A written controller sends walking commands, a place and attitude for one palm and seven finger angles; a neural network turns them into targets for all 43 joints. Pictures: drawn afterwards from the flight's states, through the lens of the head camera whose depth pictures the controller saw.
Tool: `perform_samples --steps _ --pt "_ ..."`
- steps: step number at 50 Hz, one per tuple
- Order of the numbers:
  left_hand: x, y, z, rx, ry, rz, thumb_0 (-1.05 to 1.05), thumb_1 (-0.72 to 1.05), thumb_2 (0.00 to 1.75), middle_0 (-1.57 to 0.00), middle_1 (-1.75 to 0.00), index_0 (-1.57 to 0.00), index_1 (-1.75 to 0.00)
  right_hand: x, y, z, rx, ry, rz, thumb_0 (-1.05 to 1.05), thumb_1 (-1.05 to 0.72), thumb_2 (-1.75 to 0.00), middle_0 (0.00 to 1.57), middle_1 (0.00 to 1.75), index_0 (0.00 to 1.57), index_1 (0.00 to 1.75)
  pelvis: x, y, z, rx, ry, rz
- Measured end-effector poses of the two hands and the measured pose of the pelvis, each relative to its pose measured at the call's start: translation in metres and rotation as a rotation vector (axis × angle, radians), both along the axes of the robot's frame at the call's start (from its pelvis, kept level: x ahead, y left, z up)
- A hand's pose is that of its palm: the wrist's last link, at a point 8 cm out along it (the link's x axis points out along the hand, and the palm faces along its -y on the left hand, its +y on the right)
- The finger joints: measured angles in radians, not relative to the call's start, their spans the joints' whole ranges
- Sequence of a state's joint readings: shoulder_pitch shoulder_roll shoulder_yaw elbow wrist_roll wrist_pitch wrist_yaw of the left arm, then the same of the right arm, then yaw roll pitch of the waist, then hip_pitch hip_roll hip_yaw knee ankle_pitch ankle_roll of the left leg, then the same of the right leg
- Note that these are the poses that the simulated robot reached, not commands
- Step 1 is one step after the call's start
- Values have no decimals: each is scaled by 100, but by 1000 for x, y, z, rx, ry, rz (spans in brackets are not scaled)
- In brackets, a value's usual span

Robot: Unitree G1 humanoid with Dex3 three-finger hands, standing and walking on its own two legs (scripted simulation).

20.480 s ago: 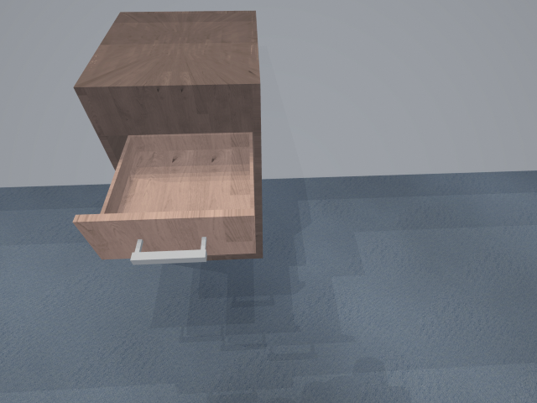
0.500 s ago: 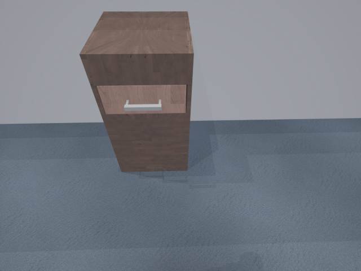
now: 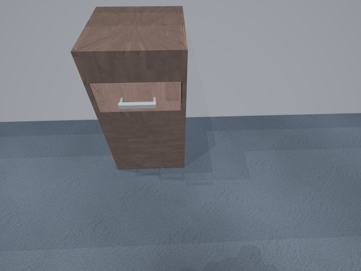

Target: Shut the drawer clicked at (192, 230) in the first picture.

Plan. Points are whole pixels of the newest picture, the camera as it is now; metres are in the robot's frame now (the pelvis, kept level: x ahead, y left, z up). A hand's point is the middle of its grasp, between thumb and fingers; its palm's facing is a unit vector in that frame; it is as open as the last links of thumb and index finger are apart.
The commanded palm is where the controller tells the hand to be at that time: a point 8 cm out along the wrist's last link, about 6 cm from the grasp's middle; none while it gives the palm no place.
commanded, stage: look to check the result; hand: left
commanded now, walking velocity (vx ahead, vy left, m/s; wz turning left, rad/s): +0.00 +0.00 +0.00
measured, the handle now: (137, 102) +0.80 +0.23 -0.17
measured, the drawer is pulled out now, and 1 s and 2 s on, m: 0.00 0.00 0.00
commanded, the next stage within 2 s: stand and wait in 0.34 s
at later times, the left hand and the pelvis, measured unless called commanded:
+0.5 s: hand out of the picture +0.00 +0.14 -0.18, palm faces +0.05 -0.98 -0.17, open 7.4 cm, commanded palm none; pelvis +0.01 -0.01 +0.00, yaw +0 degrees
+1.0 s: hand out of the picture +0.00 +0.15 -0.17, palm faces +0.05 -0.98 -0.18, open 7.4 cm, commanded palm none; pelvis +0.02 -0.01 +0.00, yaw +0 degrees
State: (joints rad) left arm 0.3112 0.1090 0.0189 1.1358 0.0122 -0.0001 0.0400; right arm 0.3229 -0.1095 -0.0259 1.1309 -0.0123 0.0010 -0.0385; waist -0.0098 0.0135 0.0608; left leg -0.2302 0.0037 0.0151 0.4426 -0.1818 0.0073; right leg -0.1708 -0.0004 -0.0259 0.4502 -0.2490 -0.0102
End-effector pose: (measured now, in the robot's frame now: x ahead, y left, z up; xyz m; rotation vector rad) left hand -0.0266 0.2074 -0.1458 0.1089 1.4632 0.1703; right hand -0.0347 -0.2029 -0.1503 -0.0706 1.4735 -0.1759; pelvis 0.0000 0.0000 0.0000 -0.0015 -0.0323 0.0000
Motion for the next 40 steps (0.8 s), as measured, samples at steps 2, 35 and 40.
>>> perform_samples --steps 2,35,40 --pt "-1 -2 0 -1 3 1 1 91 90 -20 -30 -19 -30 2 -1 0 2 -3 2 0 -91 -90 20 30 20 30 1 -1 0 0 0 0" --pt "22 -14 0 0 -26 -5 0 91 90 -20 -30 -19 -30 21 -12 0 0 -14 1 0 -91 -90 20 30 20 30 15 -13 1 2 -2 -6" --pt "23 -13 1 1 -26 -4 0 91 90 -20 -30 -19 -30 22 -11 0 1 -13 3 0 -91 -90 20 30 20 30 16 -13 1 2 -3 -5"
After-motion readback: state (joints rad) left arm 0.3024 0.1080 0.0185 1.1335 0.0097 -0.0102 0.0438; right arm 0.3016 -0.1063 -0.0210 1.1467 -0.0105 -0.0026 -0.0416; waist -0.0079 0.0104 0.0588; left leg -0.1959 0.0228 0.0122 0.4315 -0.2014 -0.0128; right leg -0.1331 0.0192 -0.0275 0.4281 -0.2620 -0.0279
